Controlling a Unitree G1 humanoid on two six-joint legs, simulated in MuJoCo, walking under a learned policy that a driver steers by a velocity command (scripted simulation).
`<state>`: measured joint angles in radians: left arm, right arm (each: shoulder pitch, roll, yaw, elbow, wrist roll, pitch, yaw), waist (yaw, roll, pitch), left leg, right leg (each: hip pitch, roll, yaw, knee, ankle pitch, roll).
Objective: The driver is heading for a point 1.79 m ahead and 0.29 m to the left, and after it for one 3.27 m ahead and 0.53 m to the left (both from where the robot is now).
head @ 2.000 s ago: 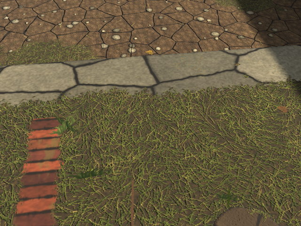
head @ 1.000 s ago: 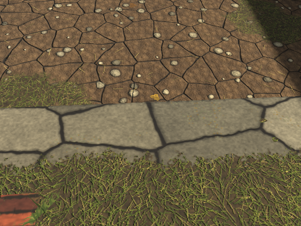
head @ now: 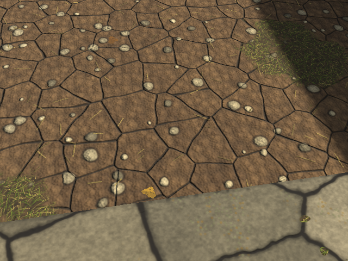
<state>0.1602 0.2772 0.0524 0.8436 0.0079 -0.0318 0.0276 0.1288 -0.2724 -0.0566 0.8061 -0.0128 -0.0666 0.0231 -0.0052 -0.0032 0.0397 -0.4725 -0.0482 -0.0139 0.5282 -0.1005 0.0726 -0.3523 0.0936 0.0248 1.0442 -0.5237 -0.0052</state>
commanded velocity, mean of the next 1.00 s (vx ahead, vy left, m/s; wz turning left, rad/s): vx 0.02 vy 0.00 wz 0.29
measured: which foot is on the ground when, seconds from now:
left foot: down 0.00-0.36, up 0.38-0.74, down 0.76-1.00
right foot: up 0.00-0.34, down 0.36-0.76, up 0.78-1.00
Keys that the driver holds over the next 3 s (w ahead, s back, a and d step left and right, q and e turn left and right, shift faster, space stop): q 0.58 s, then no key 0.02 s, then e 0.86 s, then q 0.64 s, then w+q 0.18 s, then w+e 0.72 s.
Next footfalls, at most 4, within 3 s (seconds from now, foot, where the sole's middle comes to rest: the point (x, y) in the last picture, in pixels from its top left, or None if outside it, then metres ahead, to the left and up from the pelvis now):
0.36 right None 0.13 -0.14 -0.76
0.76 left None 0.03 0.11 -0.76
1.14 right None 0.10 -0.14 -0.76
1.64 left None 0.11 0.10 -0.76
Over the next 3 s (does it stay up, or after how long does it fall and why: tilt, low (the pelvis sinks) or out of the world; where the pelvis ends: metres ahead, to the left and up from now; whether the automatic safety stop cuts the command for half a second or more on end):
stays up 0.41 0.10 0.02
